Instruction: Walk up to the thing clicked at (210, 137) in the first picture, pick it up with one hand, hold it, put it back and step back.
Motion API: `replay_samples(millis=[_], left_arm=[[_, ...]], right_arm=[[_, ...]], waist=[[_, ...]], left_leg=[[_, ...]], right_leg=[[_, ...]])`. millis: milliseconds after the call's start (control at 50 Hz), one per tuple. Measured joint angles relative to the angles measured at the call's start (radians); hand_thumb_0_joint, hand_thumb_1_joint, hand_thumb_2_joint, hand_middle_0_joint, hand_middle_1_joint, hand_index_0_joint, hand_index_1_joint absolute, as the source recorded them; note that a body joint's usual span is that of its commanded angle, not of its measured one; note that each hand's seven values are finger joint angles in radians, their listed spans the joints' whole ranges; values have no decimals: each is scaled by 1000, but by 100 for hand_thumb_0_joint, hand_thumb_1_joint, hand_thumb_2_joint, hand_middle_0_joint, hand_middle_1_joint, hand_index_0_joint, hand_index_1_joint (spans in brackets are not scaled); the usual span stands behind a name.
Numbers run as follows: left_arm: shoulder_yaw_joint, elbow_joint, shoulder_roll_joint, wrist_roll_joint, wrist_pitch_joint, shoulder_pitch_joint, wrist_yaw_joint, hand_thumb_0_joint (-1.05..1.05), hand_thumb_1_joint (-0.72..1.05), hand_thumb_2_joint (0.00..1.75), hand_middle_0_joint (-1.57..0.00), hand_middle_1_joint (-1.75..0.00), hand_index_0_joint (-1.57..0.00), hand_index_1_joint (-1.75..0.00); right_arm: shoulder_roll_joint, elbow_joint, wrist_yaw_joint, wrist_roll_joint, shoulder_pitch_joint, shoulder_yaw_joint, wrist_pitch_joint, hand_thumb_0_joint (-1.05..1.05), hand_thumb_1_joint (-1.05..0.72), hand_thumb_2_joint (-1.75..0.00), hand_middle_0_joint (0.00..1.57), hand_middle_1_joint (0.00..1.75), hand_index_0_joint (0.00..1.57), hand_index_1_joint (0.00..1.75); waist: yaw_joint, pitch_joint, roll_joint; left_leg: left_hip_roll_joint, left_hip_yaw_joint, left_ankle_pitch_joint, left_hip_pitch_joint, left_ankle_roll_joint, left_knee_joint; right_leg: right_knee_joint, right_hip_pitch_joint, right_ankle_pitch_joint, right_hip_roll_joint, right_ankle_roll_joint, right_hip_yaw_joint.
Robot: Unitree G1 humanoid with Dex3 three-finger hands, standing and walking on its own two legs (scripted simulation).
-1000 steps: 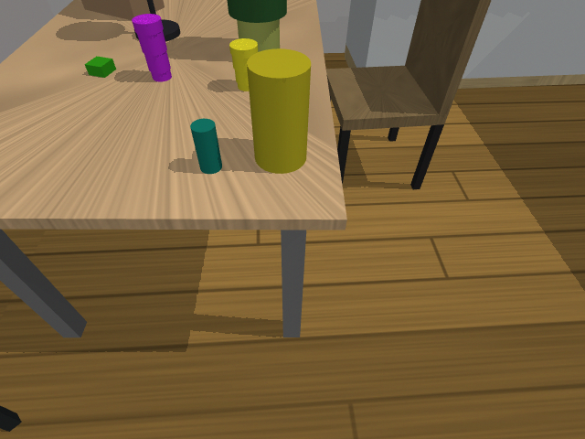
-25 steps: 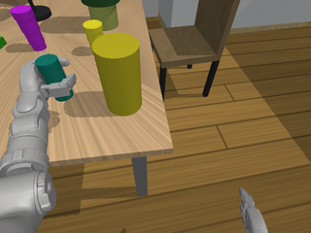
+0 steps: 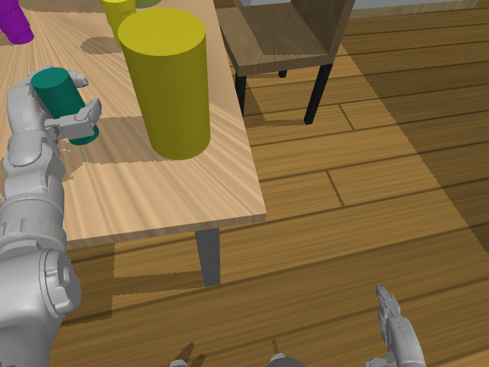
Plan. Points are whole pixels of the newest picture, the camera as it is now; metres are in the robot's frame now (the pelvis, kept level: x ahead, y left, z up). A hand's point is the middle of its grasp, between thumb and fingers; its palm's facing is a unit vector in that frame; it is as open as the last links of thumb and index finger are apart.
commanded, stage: lower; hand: left
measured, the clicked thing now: (68, 108) +0.50 +0.22 +0.13
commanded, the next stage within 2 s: loosen in 0.90 s
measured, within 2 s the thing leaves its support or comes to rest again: rests again in 0.72 s
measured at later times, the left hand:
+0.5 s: hand (87, 121) +0.52 +0.21 +0.08, palm faces +0.20 -0.98 -0.01, open 6.5 cm
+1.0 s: hand (93, 128) +0.53 +0.21 +0.06, palm faces +0.20 -0.98 -0.01, open 6.5 cm
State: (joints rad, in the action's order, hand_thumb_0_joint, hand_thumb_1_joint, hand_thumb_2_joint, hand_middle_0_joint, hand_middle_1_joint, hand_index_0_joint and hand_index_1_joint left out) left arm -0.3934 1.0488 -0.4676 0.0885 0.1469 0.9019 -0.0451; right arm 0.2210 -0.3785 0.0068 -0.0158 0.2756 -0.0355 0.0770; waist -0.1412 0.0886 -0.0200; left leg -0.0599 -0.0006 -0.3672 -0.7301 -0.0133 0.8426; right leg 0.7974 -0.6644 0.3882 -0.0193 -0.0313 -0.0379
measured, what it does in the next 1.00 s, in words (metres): stands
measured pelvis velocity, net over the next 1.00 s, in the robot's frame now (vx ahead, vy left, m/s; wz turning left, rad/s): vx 0.01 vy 0.00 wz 0.00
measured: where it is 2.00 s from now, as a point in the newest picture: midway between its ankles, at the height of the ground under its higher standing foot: outside the picture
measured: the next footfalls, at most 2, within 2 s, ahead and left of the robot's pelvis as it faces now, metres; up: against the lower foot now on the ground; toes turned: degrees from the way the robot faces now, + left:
none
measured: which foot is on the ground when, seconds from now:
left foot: down 0.00-1.00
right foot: down 0.00-1.00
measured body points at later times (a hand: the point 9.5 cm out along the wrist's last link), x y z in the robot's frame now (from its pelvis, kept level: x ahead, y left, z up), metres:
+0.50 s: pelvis +0.01 +0.00 -0.02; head +0.11 +0.02 +0.42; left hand +0.51 +0.26 +0.08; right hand +0.16 -0.25 -0.06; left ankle +0.02 +0.13 -0.70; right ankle +0.00 -0.14 -0.70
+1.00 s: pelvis +0.01 +0.00 -0.03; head +0.12 +0.02 +0.41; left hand +0.51 +0.26 +0.06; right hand +0.16 -0.26 -0.05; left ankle +0.02 +0.13 -0.70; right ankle +0.00 -0.14 -0.70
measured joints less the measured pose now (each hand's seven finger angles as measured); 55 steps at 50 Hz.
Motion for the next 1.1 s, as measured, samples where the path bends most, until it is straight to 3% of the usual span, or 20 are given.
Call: replay_samples(millis=[360,800,1100], left_arm=[[-14,50,-31,-26,74,9,2,2,-1,117,-94,-115,-95,-113],[-29,26,-29,-36,115,-28,2,2,-1,117,-94,-115,-95,-113],[-46,74,-56,-48,157,11,-2,2,-1,116,-94,-115,-95,-113]], right_arm=[[-7,128,-14,-16,29,22,-36,-1,50,-5,6,5,5,6],[4,267,-42,-22,73,22,-83,-1,51,-6,6,5,6,6],[13,321,-52,-33,82,23,-101,-1,51,-5,6,5,6,6]], waist=[[-35,26,1],[-47,33,2],[-61,38,4]], left_leg=[[-7,11,-42,-121,2,93],[-7,16,-78,-177,1,153],[-9,24,-84,-232,-4,196]], right_leg=[[75,-111,34,-8,-2,7],[137,-166,73,-10,-2,11],[188,-222,84,-12,2,17]])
